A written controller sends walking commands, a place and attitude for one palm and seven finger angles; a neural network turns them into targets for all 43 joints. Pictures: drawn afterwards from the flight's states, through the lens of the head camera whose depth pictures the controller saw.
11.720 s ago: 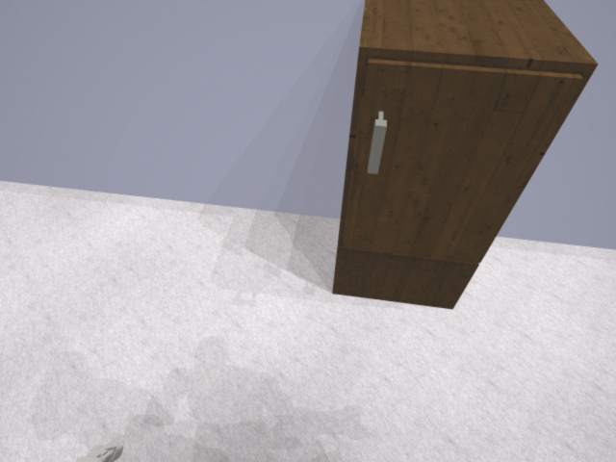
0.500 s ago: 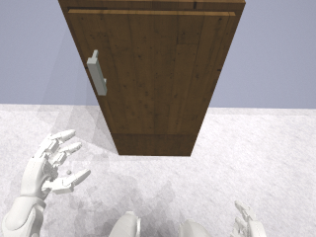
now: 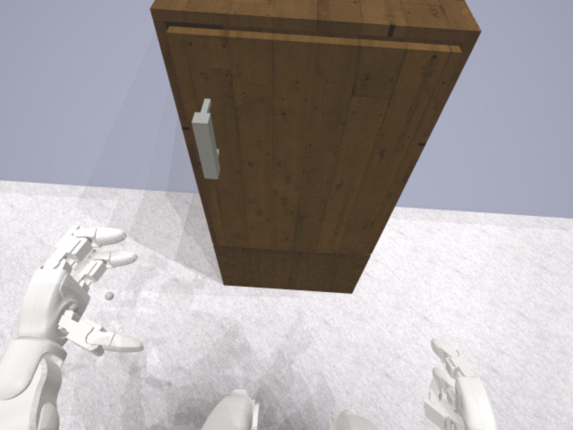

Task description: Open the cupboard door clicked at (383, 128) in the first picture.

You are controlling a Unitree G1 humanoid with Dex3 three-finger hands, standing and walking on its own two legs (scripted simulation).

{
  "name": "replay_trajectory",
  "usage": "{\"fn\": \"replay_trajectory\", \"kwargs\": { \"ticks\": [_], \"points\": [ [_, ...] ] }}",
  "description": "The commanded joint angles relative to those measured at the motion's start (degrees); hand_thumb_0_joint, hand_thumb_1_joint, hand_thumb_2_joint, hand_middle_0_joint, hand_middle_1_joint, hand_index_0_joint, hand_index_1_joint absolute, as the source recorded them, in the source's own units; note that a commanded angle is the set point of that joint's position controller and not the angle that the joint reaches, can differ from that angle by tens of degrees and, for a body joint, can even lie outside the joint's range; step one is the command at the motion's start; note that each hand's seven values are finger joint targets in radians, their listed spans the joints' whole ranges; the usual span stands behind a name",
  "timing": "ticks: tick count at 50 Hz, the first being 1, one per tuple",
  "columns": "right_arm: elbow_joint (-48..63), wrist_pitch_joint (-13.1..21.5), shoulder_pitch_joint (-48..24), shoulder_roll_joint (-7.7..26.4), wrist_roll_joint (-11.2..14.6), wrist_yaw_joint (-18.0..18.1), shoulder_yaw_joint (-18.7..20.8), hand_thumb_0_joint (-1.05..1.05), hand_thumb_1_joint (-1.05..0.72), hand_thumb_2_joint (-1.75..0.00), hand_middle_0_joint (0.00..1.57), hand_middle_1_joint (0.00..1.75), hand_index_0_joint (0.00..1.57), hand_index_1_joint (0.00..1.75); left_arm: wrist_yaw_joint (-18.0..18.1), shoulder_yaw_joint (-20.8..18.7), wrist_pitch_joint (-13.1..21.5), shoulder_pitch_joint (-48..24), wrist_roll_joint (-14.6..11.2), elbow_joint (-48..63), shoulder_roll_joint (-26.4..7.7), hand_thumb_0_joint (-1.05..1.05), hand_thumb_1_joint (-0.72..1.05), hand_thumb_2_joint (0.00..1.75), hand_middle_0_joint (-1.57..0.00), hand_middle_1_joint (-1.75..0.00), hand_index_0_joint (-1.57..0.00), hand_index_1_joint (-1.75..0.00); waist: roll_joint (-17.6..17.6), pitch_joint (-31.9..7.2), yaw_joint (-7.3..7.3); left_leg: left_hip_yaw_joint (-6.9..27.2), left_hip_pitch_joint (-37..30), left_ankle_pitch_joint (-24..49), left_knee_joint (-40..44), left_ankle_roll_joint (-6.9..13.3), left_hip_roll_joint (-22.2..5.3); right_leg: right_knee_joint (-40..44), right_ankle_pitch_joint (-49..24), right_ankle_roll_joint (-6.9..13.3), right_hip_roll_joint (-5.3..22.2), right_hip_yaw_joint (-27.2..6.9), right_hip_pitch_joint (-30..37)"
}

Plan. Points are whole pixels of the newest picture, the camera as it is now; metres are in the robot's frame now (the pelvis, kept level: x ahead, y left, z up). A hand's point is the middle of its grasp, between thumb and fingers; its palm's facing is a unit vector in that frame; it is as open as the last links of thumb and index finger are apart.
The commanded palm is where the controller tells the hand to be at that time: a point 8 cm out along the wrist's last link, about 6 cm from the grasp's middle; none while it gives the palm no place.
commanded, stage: raise the hand with hooked fingers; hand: left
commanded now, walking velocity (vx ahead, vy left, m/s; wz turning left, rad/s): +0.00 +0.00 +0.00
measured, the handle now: (209, 139) +0.56 +0.18 +0.04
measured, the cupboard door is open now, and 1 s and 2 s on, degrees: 0 0 0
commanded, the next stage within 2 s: move the hooked fingers beside the handle in 0.82 s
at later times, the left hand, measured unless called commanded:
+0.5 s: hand (102, 263) +0.30 +0.26 +0.07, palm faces +0.00 -1.00 -0.04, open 14.0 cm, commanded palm +0.27 +0.31 +0.07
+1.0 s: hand (107, 265) +0.30 +0.25 +0.07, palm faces +0.02 -1.00 -0.04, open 14.0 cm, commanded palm +0.28 +0.30 +0.07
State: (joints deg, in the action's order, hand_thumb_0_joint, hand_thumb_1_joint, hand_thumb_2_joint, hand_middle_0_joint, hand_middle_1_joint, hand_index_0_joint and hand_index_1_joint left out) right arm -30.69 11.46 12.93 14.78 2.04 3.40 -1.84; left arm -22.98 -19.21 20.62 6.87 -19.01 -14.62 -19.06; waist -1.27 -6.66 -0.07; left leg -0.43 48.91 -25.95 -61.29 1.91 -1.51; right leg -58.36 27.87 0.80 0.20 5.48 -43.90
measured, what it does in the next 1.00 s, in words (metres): stands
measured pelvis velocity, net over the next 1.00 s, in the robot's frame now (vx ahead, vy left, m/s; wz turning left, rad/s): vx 0.00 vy -0.01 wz -0.01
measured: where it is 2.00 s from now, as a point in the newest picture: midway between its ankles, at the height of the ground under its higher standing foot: outside the picture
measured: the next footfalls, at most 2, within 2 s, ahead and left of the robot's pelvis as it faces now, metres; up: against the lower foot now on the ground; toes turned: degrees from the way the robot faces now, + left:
none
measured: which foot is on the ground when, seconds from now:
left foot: down 0.00-1.00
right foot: down 0.00-1.00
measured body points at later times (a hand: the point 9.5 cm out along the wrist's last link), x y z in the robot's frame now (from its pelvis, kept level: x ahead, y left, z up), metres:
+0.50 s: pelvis +0.01 -0.01 +0.01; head +0.07 +0.01 +0.45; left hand +0.29 +0.31 +0.07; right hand +0.14 -0.27 -0.07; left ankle +0.04 +0.09 -0.67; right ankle +0.01 -0.12 -0.67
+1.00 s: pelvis +0.00 -0.01 +0.01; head +0.07 -0.01 +0.45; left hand +0.29 +0.31 +0.07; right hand +0.16 -0.26 -0.08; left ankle +0.04 +0.09 -0.67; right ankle +0.01 -0.12 -0.67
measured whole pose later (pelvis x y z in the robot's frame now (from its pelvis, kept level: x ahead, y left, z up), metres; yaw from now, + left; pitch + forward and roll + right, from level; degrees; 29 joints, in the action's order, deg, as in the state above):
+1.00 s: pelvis +0.00 -0.01 +0.01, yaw +0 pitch +13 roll -2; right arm -31.9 10.2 15.2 15.8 2.5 3.8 -2.2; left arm -28.8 -24.5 20.1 -2.7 -20.5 -26.3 -22.5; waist -1.4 -6.0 0.6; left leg -0.4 47.0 -25.2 -58.8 0.9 -2.2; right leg -56.4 27.2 1.7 -0.7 5.3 -42.5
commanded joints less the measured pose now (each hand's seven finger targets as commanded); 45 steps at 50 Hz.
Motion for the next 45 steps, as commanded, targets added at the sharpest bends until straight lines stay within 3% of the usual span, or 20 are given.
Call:
{"fn": "replay_trajectory", "kwargs": {
  "ticks": [1,15,19,24,25,30,32,39,45],
  "points": [
    [7.08,2.52,0.77,9.14,0.15,0.96,3.47,0.00,-0.90,-0.90,0.20,0.30,0.20,0.30,-1.77,-5.64,2.51,-10.69,-1.94,9.53,-12.43,0.00,-0.50,0.30,-0.30,-1.20,-0.30,-1.20,-5.05,-13.37,0.77,4.42,-15.38,10.58,11.74,-1.26,0.70,8.41,-8.63,1.15,-2.53,-1.48,3.08],
    [6.32,2.03,2.09,10.01,0.27,1.24,3.19,0.00,-0.90,-0.90,0.20,0.30,0.20,0.30,-6.06,-10.73,1.11,-17.98,-3.61,1.25,-18.89,0.00,-0.50,0.30,-0.30,-1.20,-0.30,-1.20,-3.98,-13.96,0.65,2.99,-14.19,12.60,11.61,-0.67,1.01,10.30,-11.30,1.05,-2.54,-3.07,6.92],
    [6.44,2.33,2.66,10.01,0.25,0.95,3.44,0.00,-0.90,-0.90,0.20,0.30,0.20,0.30,-7.03,-9.51,1.30,-16.82,-3.92,0.79,-17.58,0.00,-0.50,0.30,-0.30,-1.20,-0.30,-1.20,-4.55,-14.81,0.31,3.04,-15.28,14.57,11.53,-0.57,1.02,10.24,-13.12,1.25,-2.54,-3.11,7.60],
    [6.42,2.26,3.28,10.19,0.10,0.49,3.87,0.00,-0.90,-0.90,0.20,0.30,0.20,0.30,-6.11,-11.88,2.20,-15.88,-4.07,1.73,-19.74,0.00,-0.50,0.30,-0.30,-1.20,-0.30,-1.20,-3.45,-15.31,-0.01,2.62,-14.75,15.99,11.22,-0.49,1.05,9.85,-14.77,1.02,-2.57,-3.30,8.37],
    [6.42,2.19,3.07,9.98,0.15,0.36,3.81,0.00,-0.90,-0.90,0.20,0.30,0.20,0.30,-5.84,-11.92,2.49,-16.10,-3.89,2.37,-19.67,0.00,-0.50,0.30,-0.30,-1.20,-0.30,-1.20,-5.46,-15.64,-0.21,2.56,-15.33,16.46,11.49,-0.64,1.07,9.61,-15.09,1.04,-2.44,-3.19,8.16],
    [6.48,1.69,3.08,9.95,0.18,0.35,3.71,0.00,-0.90,-0.90,0.20,0.30,0.20,0.30,-5.27,-11.57,2.60,-16.66,-3.84,1.04,-18.93,0.00,-0.50,0.30,-0.30,-1.20,-0.30,-1.20,-3.22,-14.71,0.30,2.31,-13.89,14.80,11.42,-0.43,1.12,9.89,-14.37,0.73,-2.37,-3.62,8.36],
    [6.44,1.65,2.92,9.73,0.36,0.44,3.75,0.00,-0.90,-0.90,0.20,0.30,0.20,0.30,-5.51,-10.52,2.83,-16.96,-3.60,1.48,-18.03,0.00,-0.50,0.30,-0.30,-1.20,-0.30,-1.20,-5.08,-14.64,0.55,2.15,-14.72,14.40,11.52,-0.41,1.11,10.25,-13.94,0.72,-2.24,-3.80,7.72],
    [6.49,1.39,2.54,9.79,0.33,0.85,3.41,0.00,-0.90,-0.90,0.20,0.30,0.20,0.30,-6.10,-10.86,2.39,-17.92,-4.06,-0.19,-18.45,0.00,-0.50,0.30,-0.30,-1.20,-0.30,-1.20,-2.17,-13.53,0.83,1.95,-12.35,12.45,10.78,-0.10,1.16,10.81,-12.52,0.59,-2.27,-4.77,8.46],
    [6.53,1.61,2.14,9.50,0.33,0.82,3.32,0.00,-0.90,-0.90,0.20,0.30,0.20,0.30,-6.21,-10.78,3.02,-18.48,-3.65,1.29,-18.69,0.00,-0.50,0.30,-0.30,-1.20,-0.30,-1.20,-3.88,-15.09,0.56,2.13,-13.68,13.38,10.79,-0.23,1.13,10.24,-13.43,0.64,-2.17,-4.62,8.55]
  ]
}}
